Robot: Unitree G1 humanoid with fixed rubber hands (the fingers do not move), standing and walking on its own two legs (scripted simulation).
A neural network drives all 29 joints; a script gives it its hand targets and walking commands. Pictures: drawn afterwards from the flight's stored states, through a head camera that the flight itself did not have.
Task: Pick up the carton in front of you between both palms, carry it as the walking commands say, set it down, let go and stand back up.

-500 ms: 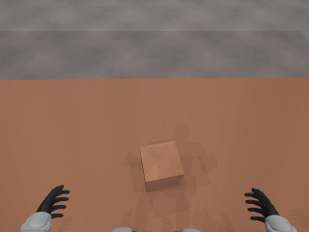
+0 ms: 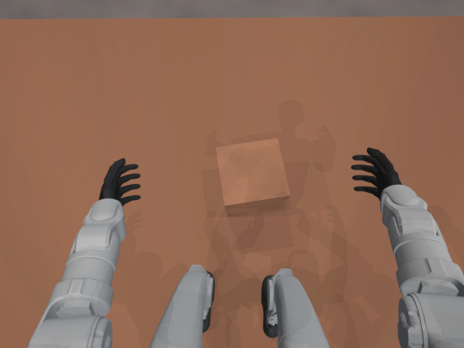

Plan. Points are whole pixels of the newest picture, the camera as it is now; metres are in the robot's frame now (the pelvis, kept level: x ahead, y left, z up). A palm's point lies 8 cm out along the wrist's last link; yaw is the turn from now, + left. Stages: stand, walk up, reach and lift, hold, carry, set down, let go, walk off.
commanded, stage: reach and lift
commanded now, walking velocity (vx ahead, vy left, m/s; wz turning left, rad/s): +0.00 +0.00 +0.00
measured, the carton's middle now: (250, 181) +0.52 -0.02 -0.58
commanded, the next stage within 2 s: none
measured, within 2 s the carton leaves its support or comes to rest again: neither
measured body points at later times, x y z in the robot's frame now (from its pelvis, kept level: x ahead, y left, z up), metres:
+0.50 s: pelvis -0.03 -0.01 -0.04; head +0.31 -0.04 +0.25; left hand +0.50 +0.18 -0.15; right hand +0.57 -0.20 -0.15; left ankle +0.05 +0.14 -0.67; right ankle +0.05 -0.11 -0.67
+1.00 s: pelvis -0.02 +0.00 -0.18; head +0.35 -0.03 +0.06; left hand +0.49 +0.18 -0.37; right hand +0.55 -0.20 -0.37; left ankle +0.05 +0.14 -0.66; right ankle +0.05 -0.12 -0.67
